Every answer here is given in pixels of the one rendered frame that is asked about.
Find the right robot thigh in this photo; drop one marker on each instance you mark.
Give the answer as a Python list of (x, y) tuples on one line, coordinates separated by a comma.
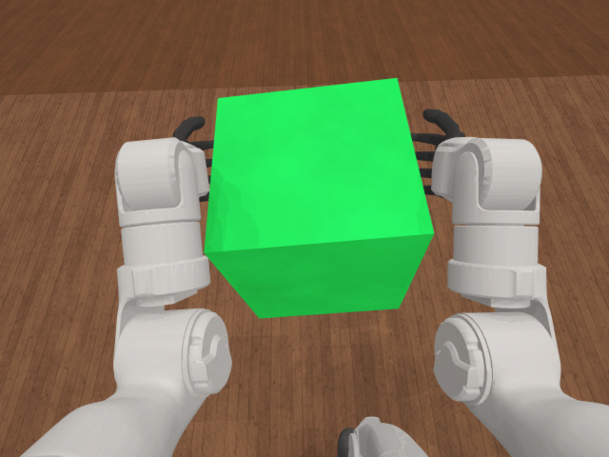
[(382, 440)]

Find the robot right upper arm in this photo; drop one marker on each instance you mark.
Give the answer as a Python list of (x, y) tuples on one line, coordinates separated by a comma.
[(504, 366)]

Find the right robot forearm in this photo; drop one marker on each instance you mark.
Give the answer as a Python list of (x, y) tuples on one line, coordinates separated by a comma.
[(494, 185)]

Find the left robot forearm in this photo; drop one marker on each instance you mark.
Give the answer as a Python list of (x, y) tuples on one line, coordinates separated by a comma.
[(158, 185)]

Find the robot right shin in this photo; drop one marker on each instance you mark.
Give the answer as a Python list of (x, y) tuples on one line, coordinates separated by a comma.
[(367, 420)]

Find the robot left hand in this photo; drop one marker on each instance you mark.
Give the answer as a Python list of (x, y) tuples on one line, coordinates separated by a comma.
[(183, 132)]

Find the robot left upper arm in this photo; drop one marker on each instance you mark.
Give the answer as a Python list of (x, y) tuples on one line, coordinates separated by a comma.
[(166, 363)]

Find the robot right hand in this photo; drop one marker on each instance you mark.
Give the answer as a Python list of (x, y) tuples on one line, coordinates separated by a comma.
[(448, 126)]

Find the carton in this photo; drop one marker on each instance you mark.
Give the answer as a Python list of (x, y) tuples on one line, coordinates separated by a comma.
[(316, 203)]

